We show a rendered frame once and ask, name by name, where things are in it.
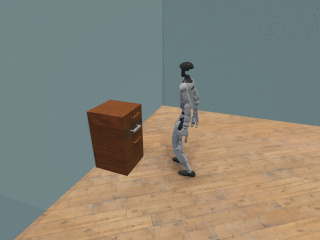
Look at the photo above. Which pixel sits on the robot left hand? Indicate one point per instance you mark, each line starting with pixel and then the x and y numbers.
pixel 184 132

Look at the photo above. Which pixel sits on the robot left upper arm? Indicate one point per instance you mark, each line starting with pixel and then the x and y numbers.
pixel 185 94

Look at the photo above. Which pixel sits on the right robot forearm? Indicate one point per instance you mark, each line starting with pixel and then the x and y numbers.
pixel 195 107

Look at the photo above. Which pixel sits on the left robot forearm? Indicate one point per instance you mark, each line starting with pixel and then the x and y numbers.
pixel 187 113

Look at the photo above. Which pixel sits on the robot right upper arm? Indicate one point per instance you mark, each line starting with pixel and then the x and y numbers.
pixel 195 95

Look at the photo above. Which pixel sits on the cabinet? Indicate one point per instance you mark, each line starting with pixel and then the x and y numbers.
pixel 106 124

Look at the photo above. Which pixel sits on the robot right hand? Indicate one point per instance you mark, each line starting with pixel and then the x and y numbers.
pixel 193 120

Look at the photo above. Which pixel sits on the drawer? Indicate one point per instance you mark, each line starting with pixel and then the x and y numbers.
pixel 127 131

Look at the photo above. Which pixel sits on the robot left thigh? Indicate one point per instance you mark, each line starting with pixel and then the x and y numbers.
pixel 176 135

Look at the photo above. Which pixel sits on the left robot shin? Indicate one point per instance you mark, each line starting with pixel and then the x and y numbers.
pixel 182 159

